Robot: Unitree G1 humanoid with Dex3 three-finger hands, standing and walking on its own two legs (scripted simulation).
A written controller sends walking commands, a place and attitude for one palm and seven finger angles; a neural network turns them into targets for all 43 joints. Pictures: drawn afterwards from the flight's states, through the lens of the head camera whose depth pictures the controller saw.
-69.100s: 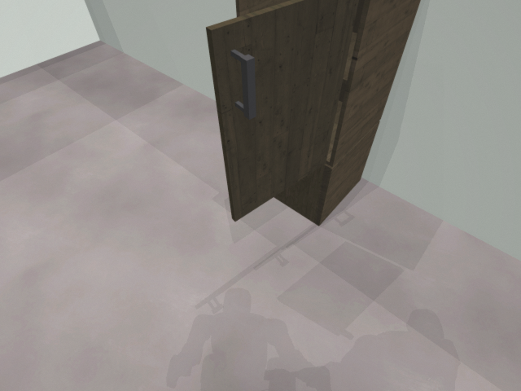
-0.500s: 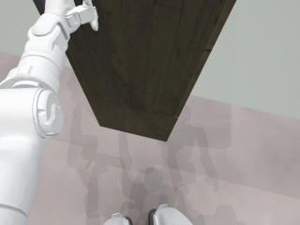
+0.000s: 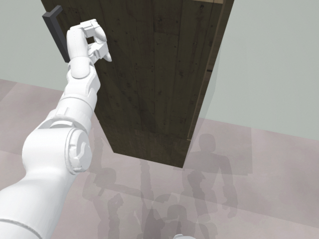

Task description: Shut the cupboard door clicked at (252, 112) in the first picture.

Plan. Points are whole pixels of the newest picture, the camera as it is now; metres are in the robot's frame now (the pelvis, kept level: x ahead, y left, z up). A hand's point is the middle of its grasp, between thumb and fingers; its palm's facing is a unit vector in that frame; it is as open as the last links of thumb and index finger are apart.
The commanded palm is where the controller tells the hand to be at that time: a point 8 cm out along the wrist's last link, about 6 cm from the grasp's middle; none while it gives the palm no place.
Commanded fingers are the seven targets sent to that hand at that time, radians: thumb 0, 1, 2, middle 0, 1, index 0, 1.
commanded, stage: pull the fist back off the door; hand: left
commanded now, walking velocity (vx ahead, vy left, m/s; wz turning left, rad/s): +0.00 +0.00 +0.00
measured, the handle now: (63, 35) +0.62 +0.18 +0.16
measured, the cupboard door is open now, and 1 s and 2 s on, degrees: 0 0 0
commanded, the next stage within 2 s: draw the hand back to the body in 0.32 s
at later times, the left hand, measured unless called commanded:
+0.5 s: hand (107, 59) +0.50 +0.06 +0.17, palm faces +0.12 -0.99 +0.04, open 3.1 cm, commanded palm +0.44 +0.12 +0.16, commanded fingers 0.00 0.90 0.90 -1.30 -1.50 -1.30 -1.50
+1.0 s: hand (47, 118) +0.34 +0.16 +0.18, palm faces +0.11 -0.99 -0.06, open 3.1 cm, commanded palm +0.29 +0.21 +0.18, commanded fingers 0.00 0.90 0.90 -1.05 -1.23 -1.05 -1.23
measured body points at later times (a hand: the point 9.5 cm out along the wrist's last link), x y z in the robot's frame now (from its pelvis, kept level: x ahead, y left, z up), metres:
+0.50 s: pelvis -0.01 +0.00 +0.01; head +0.04 -0.01 +0.46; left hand +0.48 +0.11 +0.17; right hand +0.05 -0.25 -0.12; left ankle -0.02 +0.09 -0.71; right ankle +0.00 -0.07 -0.71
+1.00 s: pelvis -0.02 +0.01 +0.02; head -0.04 -0.01 +0.47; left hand +0.33 +0.21 +0.19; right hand +0.18 -0.22 -0.05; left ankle -0.02 +0.09 -0.71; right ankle +0.00 -0.07 -0.71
